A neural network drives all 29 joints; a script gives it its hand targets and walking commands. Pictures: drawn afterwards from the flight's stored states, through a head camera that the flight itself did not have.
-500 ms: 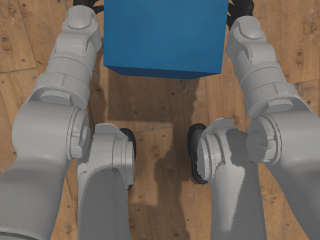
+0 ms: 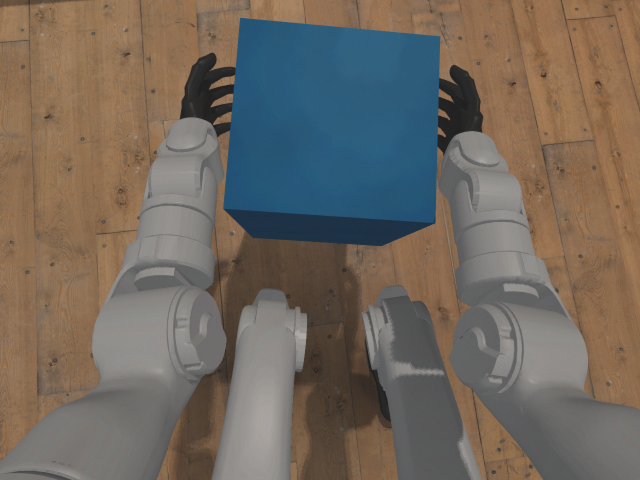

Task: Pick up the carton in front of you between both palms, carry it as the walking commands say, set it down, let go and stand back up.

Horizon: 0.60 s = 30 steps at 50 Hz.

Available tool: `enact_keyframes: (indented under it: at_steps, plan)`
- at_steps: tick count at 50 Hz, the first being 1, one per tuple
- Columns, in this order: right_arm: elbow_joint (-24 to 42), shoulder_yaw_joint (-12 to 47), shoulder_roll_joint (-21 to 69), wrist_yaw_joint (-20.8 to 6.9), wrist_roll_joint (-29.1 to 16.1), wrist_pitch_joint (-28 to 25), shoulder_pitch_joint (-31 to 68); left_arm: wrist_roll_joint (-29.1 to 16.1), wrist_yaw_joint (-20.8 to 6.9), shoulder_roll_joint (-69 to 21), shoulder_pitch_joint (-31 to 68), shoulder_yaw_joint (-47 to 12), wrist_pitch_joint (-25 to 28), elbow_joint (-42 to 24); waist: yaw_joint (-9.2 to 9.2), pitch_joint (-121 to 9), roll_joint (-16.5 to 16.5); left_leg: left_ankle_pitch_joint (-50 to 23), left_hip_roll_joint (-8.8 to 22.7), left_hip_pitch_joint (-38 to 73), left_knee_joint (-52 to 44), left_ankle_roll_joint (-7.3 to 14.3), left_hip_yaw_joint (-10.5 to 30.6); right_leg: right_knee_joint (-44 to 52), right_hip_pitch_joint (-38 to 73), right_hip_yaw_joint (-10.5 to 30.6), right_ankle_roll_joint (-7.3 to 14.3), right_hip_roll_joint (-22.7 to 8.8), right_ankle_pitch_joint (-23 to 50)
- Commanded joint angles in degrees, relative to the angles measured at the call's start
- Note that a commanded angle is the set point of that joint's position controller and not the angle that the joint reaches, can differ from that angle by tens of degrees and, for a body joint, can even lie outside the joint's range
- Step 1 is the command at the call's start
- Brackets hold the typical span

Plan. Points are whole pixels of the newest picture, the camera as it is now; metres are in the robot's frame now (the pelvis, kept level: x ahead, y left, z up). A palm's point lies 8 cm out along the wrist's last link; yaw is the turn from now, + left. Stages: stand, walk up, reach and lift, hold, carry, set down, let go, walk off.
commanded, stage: reach and lift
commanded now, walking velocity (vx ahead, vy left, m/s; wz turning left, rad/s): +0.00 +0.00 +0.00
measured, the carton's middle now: (326, 158) +0.49 +0.01 -0.13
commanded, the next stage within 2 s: none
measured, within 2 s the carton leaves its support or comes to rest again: neither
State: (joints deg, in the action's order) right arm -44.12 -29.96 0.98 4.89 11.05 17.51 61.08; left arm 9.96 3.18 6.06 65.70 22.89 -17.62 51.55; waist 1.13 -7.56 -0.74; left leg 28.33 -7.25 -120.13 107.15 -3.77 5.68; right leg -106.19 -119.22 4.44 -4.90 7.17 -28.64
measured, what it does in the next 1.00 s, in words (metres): rises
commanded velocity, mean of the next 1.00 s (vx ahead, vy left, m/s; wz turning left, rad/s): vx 0.00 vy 0.00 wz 0.00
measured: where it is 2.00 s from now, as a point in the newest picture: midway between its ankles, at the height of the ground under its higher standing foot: (328, 390)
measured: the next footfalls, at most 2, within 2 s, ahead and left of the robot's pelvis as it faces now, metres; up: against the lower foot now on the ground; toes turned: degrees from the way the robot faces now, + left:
none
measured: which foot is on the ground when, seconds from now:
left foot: down 0.00-1.00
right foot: down 0.00-1.00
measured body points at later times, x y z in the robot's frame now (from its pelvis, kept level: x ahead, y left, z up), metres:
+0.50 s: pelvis +0.05 +0.00 +0.13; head +0.23 +0.02 +0.55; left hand +0.48 +0.16 +0.08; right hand +0.48 -0.15 +0.09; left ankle +0.12 +0.13 -0.43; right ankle +0.12 -0.13 -0.43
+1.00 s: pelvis +0.11 +0.00 +0.27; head +0.16 +0.00 +0.72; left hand +0.44 +0.16 +0.23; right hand +0.43 -0.15 +0.24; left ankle +0.12 +0.13 -0.43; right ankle +0.12 -0.13 -0.43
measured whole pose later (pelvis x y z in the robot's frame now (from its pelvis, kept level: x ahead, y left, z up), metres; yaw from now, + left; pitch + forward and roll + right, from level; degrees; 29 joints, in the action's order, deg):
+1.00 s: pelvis +0.11 +0.00 +0.27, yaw +2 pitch +17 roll +0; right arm -31.5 -16.6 6.9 2.5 9.2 16.5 18.2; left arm 8.1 4.1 -6.9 19.6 16.1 -16.1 33.7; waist 1.4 -10.7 0.8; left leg 20.8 -5.1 -43.1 47.8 -0.7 8.4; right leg -47.3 -42.5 7.8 -1.9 3.7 -21.2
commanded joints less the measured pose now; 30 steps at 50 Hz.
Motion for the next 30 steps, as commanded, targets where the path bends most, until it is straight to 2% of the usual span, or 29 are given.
enact_keyframes:
  at_steps: [1,2,3,4,5,7,8,9,10,11,12,13,14,15,16,17,18,19,20,21,22,23,24,25,26,27,28,29,30]
  plan:
    - [1.8,27.7,58.5,-15.1,-6.5,-0.4,35.8,-7.0,-14.5,-68.0,29.7,-24.1,0.7,-3.7,0.94,-59.2,6.3,-8.2,-2.8,39.3,-16.3,1.9,-9.1,13.5,31.0,-10.7,3.1,3.2,9.0]
    - [2.1,30.2,58.2,-15.6,-7.6,-0.2,34.3,-7.0,-14.5,-67.6,27.9,-24.0,0.6,-3.0,0.11,-59.7,6.2,-9.8,-2.6,39.7,-16.7,1.5,-9.8,14.5,32.0,-9.9,3.0,2.9,9.6]
    - [3.1,32.3,60.8,-15.8,-8.2,0.3,32.8,-7.0,-14.4,-67.2,28.4,-24.7,0.6,-4.3,-1.21,-60.2,4.2,-10.1,-2.7,40.0,-17.5,1.4,-10.3,15.9,34.8,-9.2,2.7,3.0,10.3]
    - [4.3,32.6,60.9,-16.2,-8.0,0.5,32.0,-6.3,-14.4,-67.1,25.8,-25.3,0.3,-4.5,-0.51,-59.9,3.1,-9.1,-2.9,40.9,-18.8,1.8,-9.5,16.7,35.1,-10.3,2.4,3.1,9.7]
    - [6.4,34.6,61.9,-16.2,-8.6,0.4,31.6,-6.4,-14.1,-69.2,23.9,-25.6,0.1,-3.5,-0.65,-61.3,3.3,-9.5,-3.0,43.7,-19.7,2.2,-9.9,17.9,36.0,-9.7,2.3,3.2,10.1]
    - [4.1,36.7,61.6,-16.4,-11.1,0.7,29.5,-6.9,-13.7,-68.0,23.8,-27.6,0.6,-7.8,-2.74,-59.5,1.5,-11.1,-2.7,45.0,-21.5,2.3,-9.4,19.5,37.0,-9.4,1.9,3.2,11.1]
    - [10.4,39.1,61.6,-16.2,-10.8,0.2,28.7,-9.5,-13.6,-69.5,23.2,-31.3,0.6,-11.6,1.1,-65.2,0.9,-13.0,-3.0,48.2,-21.2,1.9,-9.0,19.6,40.1,-10.1,2.1,3.4,13.1]
    - [7.0,38.8,61.7,-16.3,-12.3,0.5,28.5,-9.1,-13.5,-68.1,22.2,-31.7,0.0,-10.0,-2.03,-61.3,2.0,-14.0,-3.0,47.9,-22.6,1.9,-9.0,19.8,39.9,-9.8,1.6,3.3,14.2]
    - [9.0,40.7,62.1,-15.9,-12.0,0.4,27.8,-8.9,-13.3,-69.7,19.6,-31.8,0.2,-11.4,-2.28,-63.6,0.8,-13.8,-3.4,50.6,-22.9,2.2,-8.9,20.6,40.7,-9.5,1.6,3.3,12.7]
    - [9.7,41.9,62.8,-15.8,-12.3,0.4,25.2,-10.0,-13.2,-70.0,20.9,-34.1,0.4,-12.3,0.41,-62.7,-0.2,-13.1,-3.0,50.7,-23.0,1.9,-8.6,21.7,44.0,-9.3,1.8,3.6,13.5]
    - [10.5,42.2,60.7,-15.5,-11.9,0.3,24.0,-10.3,-13.0,-70.4,18.4,-34.5,0.1,-12.3,-0.69,-61.5,1.5,-13.1,-3.4,51.5,-24.8,1.8,-8.5,22.4,43.4,-9.4,2.1,3.5,12.8]
    - [11.3,43.2,61.5,-15.1,-12.9,0.3,24.1,-10.8,-12.9,-71.6,16.6,-35.3,0.1,-12.9,-0.01,-60.6,1.0,-13.9,-3.3,52.3,-24.9,1.4,-8.3,23.8,45.0,-8.7,1.9,3.3,13.5]
    - [11.3,42.6,60.3,-15.2,-12.1,0.1,23.1,-11.8,-13.2,-73.1,18.7,-34.9,0.0,-11.4,2.42,-60.6,1.3,-13.0,-3.1,53.5,-25.9,1.3,-7.7,24.2,47.4,-9.0,2.2,3.5,13.7]
    - [8.5,42.5,60.9,-15.2,-11.0,0.7,20.0,-11.4,-13.0,-72.1,16.1,-35.4,-0.1,-12.2,1.09,-56.7,1.9,-11.6,-3.1,53.6,-28.2,1.2,-7.5,25.6,45.9,-8.9,2.1,3.1,11.2]
    - [8.0,41.4,60.8,-15.3,-12.4,0.3,19.7,-10.9,-12.9,-72.0,14.4,-35.1,-0.6,-10.3,0.09,-53.6,3.3,-10.3,-2.9,55.1,-29.7,1.4,-7.3,26.9,45.8,-8.8,2.4,3.1,9.7]
    - [8.8,42.0,60.2,-15.4,-11.4,0.1,19.5,-10.0,-12.8,-72.7,13.2,-35.6,-0.2,-11.2,0.36,-54.6,2.7,-10.3,-3.2,54.1,-30.2,1.0,-7.6,28.5,49.3,-7.9,2.9,3.2,10.5]
    - [9.5,42.3,61.3,-15.3,-11.3,0.1,17.7,-11.4,-12.8,-74.1,13.1,-36.4,-0.1,-11.4,3.21,-54.4,2.6,-10.3,-3.0,56.6,-31.3,1.0,-6.8,29.3,49.3,-8.9,2.5,3.3,10.5]
    - [8.0,41.1,59.9,-15.3,-10.8,0.2,15.5,-9.9,-12.9,-73.9,10.1,-35.2,-0.5,-9.6,1.37,-52.3,5.4,-10.8,-3.1,57.3,-32.7,0.7,-7.2,30.6,49.1,-7.7,3.1,2.9,10.4]
    - [7.1,41.9,61.5,-15.5,-11.3,0.4,14.4,-10.1,-12.8,-73.1,8.8,-35.8,0.0,-11.9,0.83,-52.4,3.8,-12.4,-2.7,60.9,-33.8,1.2,-6.0,31.0,50.5,-7.7,3.0,3.1,11.6]
    - [6.4,41.5,62.8,-15.8,-10.8,0.2,11.2,-10.8,-12.7,-73.4,10.5,-37.3,0.2,-12.4,2.51,-51.3,4.4,-11.5,-3.0,59.9,-34.5,0.7,-6.4,32.2,52.9,-7.4,3.3,3.1,11.7]
    - [6.2,42.2,62.7,-15.8,-10.2,0.0,9.8,-9.3,-12.5,-73.7,6.0,-36.4,0.4,-11.3,0.51,-49.7,4.1,-12.8,-3.0,60.1,-35.9,0.8,-6.2,34.1,54.7,-6.2,3.4,2.8,13.2]
    - [6.4,41.1,63.5,-15.8,-10.9,-0.4,9.3,-9.1,-12.4,-72.6,6.2,-36.1,0.9,-11.5,1.11,-48.2,4.8,-12.7,-2.7,61.2,-37.2,1.0,-5.9,34.8,55.3,-6.0,3.5,2.8,13.5]
    - [5.4,41.3,63.6,-15.8,-10.7,-0.6,8.3,-9.5,-12.2,-72.5,8.0,-36.8,1.8,-14.7,1.45,-48.3,3.4,-12.2,-2.7,62.2,-37.6,1.2,-5.7,35.8,56.3,-6.0,3.3,3.0,13.2]
    - [3.7,40.7,63.3,-15.9,-10.5,-0.5,5.7,-8.7,-12.0,-71.4,6.0,-36.5,1.7,-12.8,-0.61,-45.1,3.9,-12.3,-2.7,62.7,-40.0,1.3,-5.8,37.5,58.6,-5.5,3.2,2.4,13.7]
    - [4.3,41.2,62.4,-15.9,-10.7,-0.7,5.9,-9.0,-11.9,-70.7,4.6,-36.0,2.1,-13.1,0.8,-43.5,3.0,-12.0,-2.5,62.2,-40.0,1.5,-5.2,38.6,60.3,-5.2,3.4,2.2,13.4]
    - [4.6,41.2,63.5,-15.8,-10.2,-1.2,3.3,-9.0,-11.7,-72.6,3.1,-36.3,2.3,-11.4,1.33,-43.1,4.1,-12.3,-2.5,65.0,-42.2,1.6,-4.9,40.1,61.0,-4.8,3.5,2.2,14.2]
    - [5.8,41.4,62.5,-15.8,-9.4,-1.6,4.9,-8.3,-11.8,-71.4,3.1,-37.1,2.7,-13.9,0.68,-42.5,4.2,-13.8,-2.5,65.1,-42.8,1.5,-4.5,40.6,61.9,-4.7,3.2,2.0,15.2]
    - [6.1,43.1,65.2,-16.1,-10.3,-1.8,2.7,-8.6,-11.7,-72.1,2.1,-37.1,3.4,-14.8,-0.13,-44.8,3.4,-13.9,-2.4,69.1,-43.3,2.0,-4.8,41.5,64.1,-4.4,3.1,2.3,15.2]
    - [5.1,42.3,64.5,-16.1,-9.6,-2.0,1.8,-8.7,-11.7,-71.7,0.6,-38.2,3.5,-15.3,0.04,-42.7,3.8,-13.8,-2.5,67.9,-44.6,1.8,-4.3,42.9,66.4,-3.6,3.6,1.7,15.6]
